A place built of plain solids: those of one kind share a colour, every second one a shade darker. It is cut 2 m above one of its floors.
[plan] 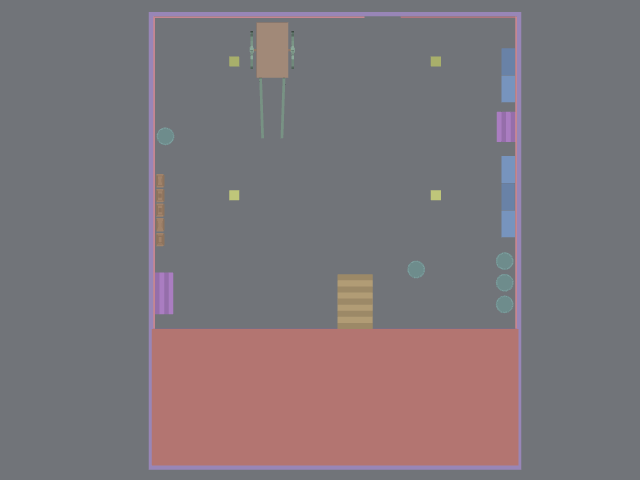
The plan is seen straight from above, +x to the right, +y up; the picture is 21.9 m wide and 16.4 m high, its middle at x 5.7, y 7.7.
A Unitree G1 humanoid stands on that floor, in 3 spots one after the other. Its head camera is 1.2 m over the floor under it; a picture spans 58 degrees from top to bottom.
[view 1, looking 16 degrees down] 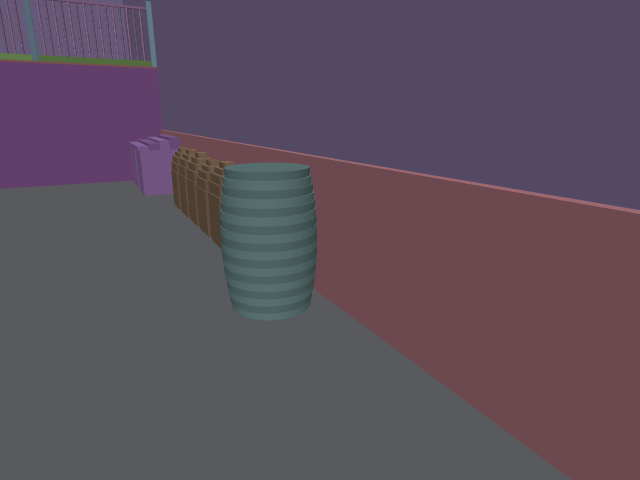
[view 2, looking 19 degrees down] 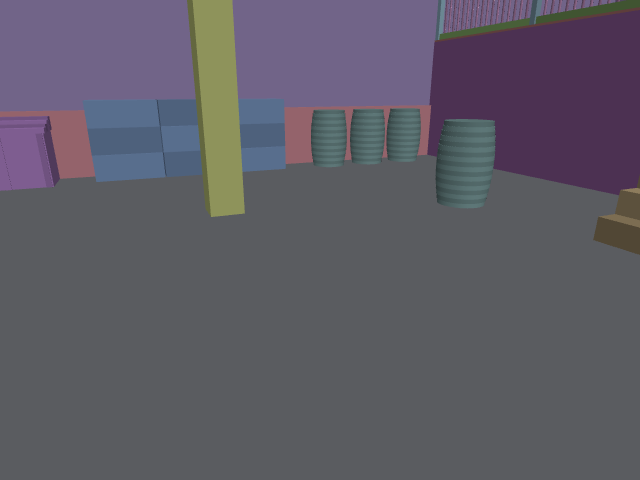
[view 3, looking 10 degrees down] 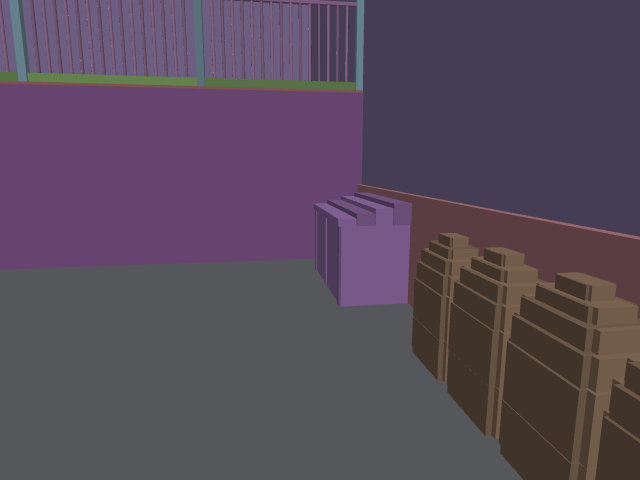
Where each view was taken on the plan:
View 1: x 1.39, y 13.74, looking -118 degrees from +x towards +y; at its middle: dwarf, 2.94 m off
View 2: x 5.20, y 10.03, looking -23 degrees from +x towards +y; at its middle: ground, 3.69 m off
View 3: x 1.39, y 10.03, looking -99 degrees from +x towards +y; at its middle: bin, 4.71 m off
